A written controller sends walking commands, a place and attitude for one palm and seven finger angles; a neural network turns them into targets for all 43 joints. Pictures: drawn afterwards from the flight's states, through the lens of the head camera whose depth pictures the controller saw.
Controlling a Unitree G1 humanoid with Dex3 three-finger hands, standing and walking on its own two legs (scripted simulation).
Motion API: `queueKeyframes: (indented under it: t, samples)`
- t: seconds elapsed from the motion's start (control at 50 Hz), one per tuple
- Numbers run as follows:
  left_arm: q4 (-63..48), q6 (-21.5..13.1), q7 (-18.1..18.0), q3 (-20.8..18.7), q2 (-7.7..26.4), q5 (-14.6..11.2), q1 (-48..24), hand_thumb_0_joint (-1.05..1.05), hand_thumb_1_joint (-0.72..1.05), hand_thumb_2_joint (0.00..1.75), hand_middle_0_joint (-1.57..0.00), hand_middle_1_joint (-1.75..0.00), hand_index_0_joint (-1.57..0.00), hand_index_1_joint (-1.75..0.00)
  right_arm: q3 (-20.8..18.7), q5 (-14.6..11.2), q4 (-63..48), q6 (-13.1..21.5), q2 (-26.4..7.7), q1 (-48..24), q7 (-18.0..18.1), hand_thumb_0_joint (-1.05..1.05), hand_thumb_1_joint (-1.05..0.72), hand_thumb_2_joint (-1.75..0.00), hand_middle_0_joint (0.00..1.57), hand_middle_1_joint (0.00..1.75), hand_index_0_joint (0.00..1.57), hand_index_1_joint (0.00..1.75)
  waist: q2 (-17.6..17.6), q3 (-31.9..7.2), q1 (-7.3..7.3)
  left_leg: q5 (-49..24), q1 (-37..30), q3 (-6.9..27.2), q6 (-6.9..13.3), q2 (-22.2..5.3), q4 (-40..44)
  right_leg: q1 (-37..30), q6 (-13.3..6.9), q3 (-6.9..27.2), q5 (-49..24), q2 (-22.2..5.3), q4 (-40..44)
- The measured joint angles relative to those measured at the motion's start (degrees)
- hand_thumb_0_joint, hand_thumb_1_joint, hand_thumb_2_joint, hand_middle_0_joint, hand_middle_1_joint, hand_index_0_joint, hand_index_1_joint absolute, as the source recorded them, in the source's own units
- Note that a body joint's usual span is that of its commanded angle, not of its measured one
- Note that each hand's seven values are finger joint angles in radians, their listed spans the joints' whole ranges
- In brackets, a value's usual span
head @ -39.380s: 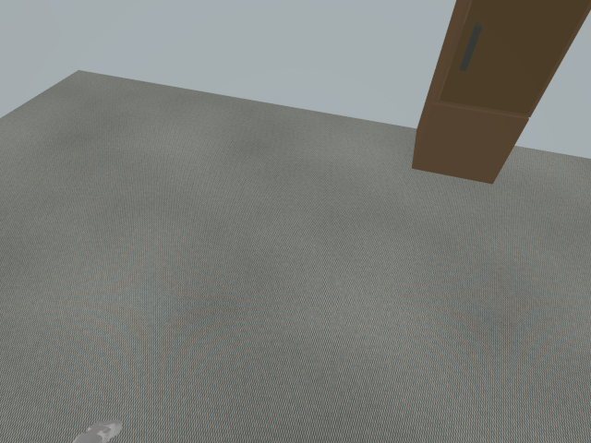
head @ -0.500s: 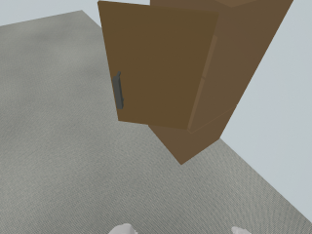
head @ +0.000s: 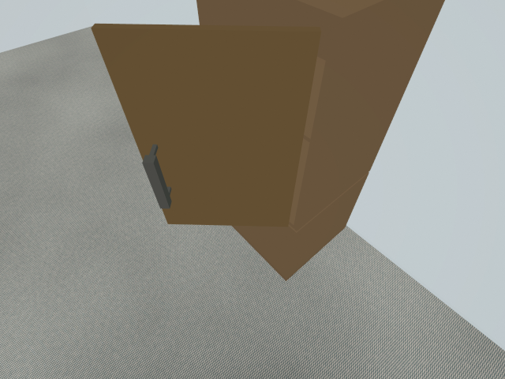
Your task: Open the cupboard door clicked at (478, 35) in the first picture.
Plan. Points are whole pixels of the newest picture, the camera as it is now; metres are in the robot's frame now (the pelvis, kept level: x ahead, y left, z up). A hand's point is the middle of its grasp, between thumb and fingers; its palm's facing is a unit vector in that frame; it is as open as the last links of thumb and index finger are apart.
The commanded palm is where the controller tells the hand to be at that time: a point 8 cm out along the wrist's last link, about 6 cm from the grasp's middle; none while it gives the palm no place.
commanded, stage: come to a stop and stand still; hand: left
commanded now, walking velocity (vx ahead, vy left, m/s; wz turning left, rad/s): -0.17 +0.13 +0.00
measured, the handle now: (160, 177) +0.56 +0.26 -0.09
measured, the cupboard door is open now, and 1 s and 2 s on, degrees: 47 47 47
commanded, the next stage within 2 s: look again from close up in 0.62 s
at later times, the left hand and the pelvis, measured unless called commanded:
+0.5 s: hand out of the picture +0.00 +0.22 -0.17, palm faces +0.02 -0.97 -0.26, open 7.4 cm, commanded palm none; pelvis -0.03 +0.02 +0.00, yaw +0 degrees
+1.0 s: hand out of the picture +0.01 +0.17 -0.16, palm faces +0.01 -0.97 -0.22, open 7.3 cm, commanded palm none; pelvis -0.01 -0.01 +0.01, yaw +0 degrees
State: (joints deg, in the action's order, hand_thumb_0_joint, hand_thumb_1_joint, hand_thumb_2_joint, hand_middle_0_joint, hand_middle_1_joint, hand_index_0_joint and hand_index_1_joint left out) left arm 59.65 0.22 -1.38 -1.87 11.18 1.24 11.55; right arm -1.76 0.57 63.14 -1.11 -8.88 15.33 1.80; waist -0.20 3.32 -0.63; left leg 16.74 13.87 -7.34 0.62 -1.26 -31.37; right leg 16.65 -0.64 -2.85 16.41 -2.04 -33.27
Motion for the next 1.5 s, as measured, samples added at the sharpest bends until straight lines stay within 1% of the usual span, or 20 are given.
queueKeyframes:
  t: [0.06,0.12,0.16,0.18,0.2,0.22,0.28,0.32,0.34,0.38,0.44,0.54,0.64,0.92,1.16,1.38,1.4,1.42,1.46,1.5]
  samples:
    - [0.14,-0.09,-0.18,0.58,-0.88,-0.23,-0.58,0.01,0.92,0.90,-0.20,-0.29,-0.19,-0.30,-0.33,-0.12,-0.07,-0.68,-0.15,0.32,-0.28,0.00,-0.92,-0.90,0.20,0.30,0.20,0.30,0.88,0.14,-0.98,3.96,0.45,2.03,-1.40,0.09,-2.56,-0.55,-0.51,-1.11,0.00,0.18,0.29]
    - [-0.14,-0.06,-0.50,0.58,-1.71,-0.15,-1.52,0.00,0.91,0.90,-0.20,-0.30,-0.20,-0.30,-0.52,-0.21,0.11,-1.47,-0.01,0.10,-0.34,0.00,-0.92,-0.90,0.20,0.30,0.20,0.30,0.32,0.39,-0.58,8.79,0.83,3.65,-2.33,0.55,-6.37,-1.01,-0.60,-1.55,-0.35,0.05,0.91]
    - [-0.46,0.01,-0.85,0.08,-1.77,-0.16,-2.16,0.00,0.92,0.90,-0.20,-0.30,-0.20,-0.30,-0.59,-0.26,-0.01,-1.56,0.13,-0.26,-0.32,0.01,-0.91,-0.90,0.20,0.30,0.20,0.30,-0.49,0.70,-0.12,7.90,-0.10,3.94,-2.74,0.67,-4.56,-1.08,-0.39,-1.64,-0.66,-0.16,1.02]
    - [-0.60,0.10,-0.84,-0.03,-1.67,-0.25,-2.39,0.00,0.92,0.90,-0.20,-0.30,-0.20,-0.30,-0.61,-0.25,-0.14,-1.36,0.13,-0.39,-0.33,0.01,-0.91,-0.90,0.20,0.30,0.20,0.30,-0.82,0.81,0.04,4.76,-1.09,3.91,-2.81,0.57,-1.77,-0.92,-0.16,-1.70,-0.63,-0.25,0.64]
    - [-0.65,0.26,-0.77,-0.14,-1.51,-0.39,-2.63,0.00,0.92,0.90,-0.20,-0.30,-0.20,-0.30,-0.63,-0.15,-0.20,-1.05,0.15,-0.57,-0.31,0.01,-0.91,-0.90,0.20,0.30,0.20,0.30,-1.24,1.01,0.15,-0.37,-1.68,3.64,-2.14,0.57,0.24,-0.75,0.14,-1.75,-0.42,-0.45,-0.03]
    - [-0.60,0.54,-0.69,-0.29,-1.27,-0.56,-2.80,0.00,0.92,0.90,-0.20,-0.30,-0.20,-0.30,-0.62,0.04,-0.21,-0.83,0.32,-0.78,-0.24,0.01,-0.91,-0.90,0.20,0.30,0.20,0.30,-1.98,1.21,0.45,-1.51,-1.92,3.29,-1.15,0.95,0.32,-0.80,0.45,-1.49,-0.29,-0.84,-0.44]
    - [-0.47,1.70,-0.70,-0.46,-0.68,-0.52,-2.27,0.00,0.92,0.90,-0.20,-0.30,-0.20,-0.30,-0.43,0.46,-0.66,-0.53,0.73,-0.85,-0.03,0.01,-0.91,-0.90,0.20,0.30,0.20,0.30,-3.11,0.41,1.56,0.38,-2.62,2.29,0.84,1.39,0.71,-0.84,0.90,-0.44,2.84,-1.04,-1.73]
    - [-0.83,1.20,-1.16,0.43,-0.59,-0.53,-1.05,0.00,0.92,0.90,-0.20,-0.30,-0.20,-0.30,-0.27,0.16,-2.53,-0.62,0.24,-0.92,-0.40,0.01,-0.91,-0.90,0.20,0.30,0.20,0.30,-2.34,-0.46,1.77,1.42,-0.70,2.09,0.98,1.06,-1.56,-0.70,0.17,0.25,-1.16,-0.95,-0.49]
    - [-0.99,0.67,-1.10,0.69,-0.62,-0.37,-0.38,0.00,0.92,0.90,-0.20,-0.30,-0.20,-0.30,-0.30,0.20,-3.76,-0.66,-0.09,-1.36,-0.65,0.01,-0.91,-0.90,0.20,0.30,0.20,0.30,-1.71,-0.33,1.83,2.03,0.08,1.79,0.96,0.78,-2.99,-0.12,0.59,0.49,-2.23,-0.83,-0.98]
    - [-0.70,0.15,-0.72,1.26,-0.49,-0.07,0.93,0.00,0.92,0.90,-0.20,-0.30,-0.20,-0.30,-0.18,0.26,-6.02,-0.29,-0.40,-2.00,-1.03,0.01,-0.91,-0.90,0.20,0.30,0.20,0.30,-0.81,-0.30,1.07,2.23,0.56,1.53,1.20,0.89,-3.86,0.41,1.53,0.77,-0.86,-1.03,-2.06]
    - [-0.38,1.01,-0.26,1.51,-0.41,0.18,2.57,0.00,0.91,0.90,-0.20,-0.30,-0.20,-0.30,-0.12,0.53,-8.53,0.81,-0.99,-1.42,-1.16,0.01,-0.93,-0.90,0.20,0.30,0.20,0.30,0.50,-1.44,0.51,1.59,0.56,1.37,1.73,1.44,-3.02,0.68,1.47,1.04,0.04,-1.41,-2.03]
    - [-0.69,0.85,0.03,1.54,-0.20,0.36,4.11,0.01,0.91,0.90,-0.20,-0.30,-0.20,-0.30,0.35,0.70,-9.18,1.06,-2.11,-0.78,-1.18,0.01,-0.94,-0.90,0.20,0.30,0.20,0.30,2.23,-2.18,1.46,-0.26,-0.31,1.18,2.08,2.13,-0.21,0.22,1.68,1.88,-1.79,-1.52,-0.03]
    - [-0.43,0.33,0.32,1.82,-0.32,0.34,5.68,0.00,0.91,0.90,-0.20,-0.30,-0.20,-0.30,0.84,0.81,-8.36,0.89,-2.82,-0.74,-1.56,0.01,-0.94,-0.90,0.20,0.30,0.20,0.30,2.81,-2.31,1.86,-2.00,-0.73,1.03,1.67,2.22,2.65,0.39,1.73,2.03,-2.85,-1.44,1.71]
    - [2.25,-1.08,0.68,2.84,-2.51,-0.21,4.38,0.01,0.91,0.90,-0.20,-0.30,-0.20,-0.30,2.12,0.54,-2.64,1.95,-1.93,1.54,-1.36,0.01,-0.91,-0.90,0.20,0.30,0.20,0.30,1.88,-1.45,0.90,-2.84,-2.88,1.96,-0.45,0.70,6.23,-1.39,0.09,0.96,-2.73,0.22,4.20]
    - [2.96,-1.73,0.20,2.19,-1.40,-0.43,1.24,0.01,0.92,0.90,-0.20,-0.30,-0.20,-0.30,2.41,0.54,0.42,2.25,-0.20,1.39,-0.79,0.01,-0.91,-0.90,0.20,0.30,0.20,0.30,1.13,-1.10,0.51,-2.03,-4.75,3.07,-2.06,-0.78,7.12,-3.63,-1.32,-0.26,-1.61,1.69,5.31]
    - [3.28,-2.07,-0.33,1.92,-1.68,-0.41,1.24,0.00,0.92,0.90,-0.20,-0.30,-0.20,-0.30,2.07,0.34,0.70,2.10,-0.45,-0.28,-0.58,0.01,-0.92,-0.90,0.20,0.30,0.20,0.30,1.56,-1.10,0.83,-1.08,-4.89,3.40,-2.71,-1.94,5.89,-4.78,-1.84,-0.92,-0.95,2.67,6.13]
    - [-5.02,0.70,-0.20,1.01,-1.96,-2.81,4.07,0.01,0.92,0.90,-0.20,-0.30,-0.20,-0.30,2.21,-0.35,-1.43,2.60,-0.94,0.34,-0.35,0.01,-0.92,-0.90,0.20,0.30,0.20,0.30,1.67,-1.03,0.96,-0.44,-4.42,3.77,-2.20,-2.05,4.99,-4.39,-1.79,-0.88,-0.89,2.86,5.76]
    - [-14.87,0.58,-0.29,0.13,-2.26,-4.25,7.43,0.01,0.92,0.89,-0.20,-0.30,-0.20,-0.31,2.19,-0.72,-3.91,4.93,-1.49,1.49,0.43,0.01,-0.92,-0.90,0.20,0.30,0.20,0.30,1.70,-1.10,1.43,0.21,-4.68,3.82,-2.26,-2.02,5.26,-4.00,-1.85,-0.69,-0.59,2.90,5.03]
    - [-29.24,-3.27,-1.87,0.03,-2.66,-6.74,11.08,0.02,0.90,0.89,-0.21,-0.30,-0.20,-0.31,1.79,-1.59,-7.00,10.05,-3.01,2.67,1.95,0.02,-0.92,-0.90,0.20,0.30,0.20,0.30,2.24,-2.21,1.72,0.61,-4.11,4.23,-2.71,-1.60,4.59,-3.51,-1.78,-0.98,0.20,2.38,3.90]
    - [-37.75,-6.56,-1.74,-0.91,-3.29,-9.15,10.72,0.02,0.88,0.88,-0.21,-0.32,-0.20,-0.32,0.84,-2.01,-10.29,12.92,-4.60,1.81,2.33,0.02,-0.92,-0.90,0.20,0.30,0.20,0.30,2.88,-3.60,0.82,1.05,-1.75,5.18,-2.35,-0.90,2.38,-1.76,-1.39,-1.84,1.10,1.52,1.98]
